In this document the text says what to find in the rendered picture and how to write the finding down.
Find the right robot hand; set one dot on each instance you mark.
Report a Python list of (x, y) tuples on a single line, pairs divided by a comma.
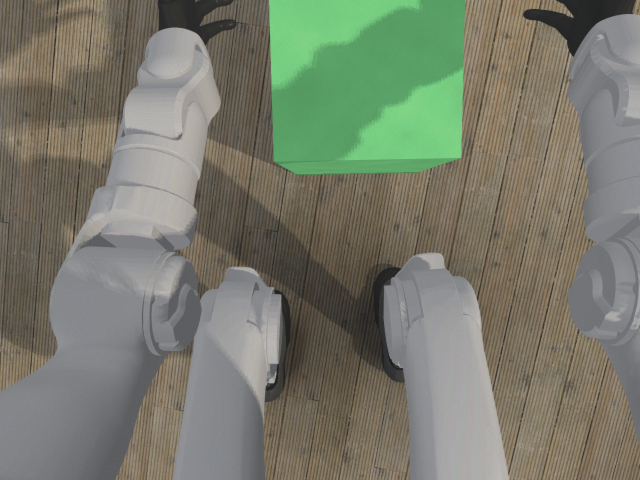
[(587, 13)]

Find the carton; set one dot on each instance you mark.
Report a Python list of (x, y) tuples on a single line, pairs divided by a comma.
[(366, 86)]

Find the right robot foot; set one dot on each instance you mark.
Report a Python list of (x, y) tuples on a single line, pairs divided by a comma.
[(384, 278)]

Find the left robot hand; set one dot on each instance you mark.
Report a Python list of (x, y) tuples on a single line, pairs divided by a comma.
[(189, 14)]

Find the robot left shin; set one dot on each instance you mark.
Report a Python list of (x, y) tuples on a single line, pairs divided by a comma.
[(240, 274)]

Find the left robot upper arm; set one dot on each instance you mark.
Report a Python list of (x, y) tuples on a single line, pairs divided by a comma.
[(116, 314)]

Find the left robot forearm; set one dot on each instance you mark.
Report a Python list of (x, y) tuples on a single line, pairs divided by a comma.
[(148, 199)]

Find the right robot upper arm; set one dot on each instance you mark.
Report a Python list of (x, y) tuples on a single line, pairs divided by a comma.
[(604, 303)]

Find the right robot forearm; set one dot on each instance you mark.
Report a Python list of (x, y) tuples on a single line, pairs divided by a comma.
[(605, 90)]

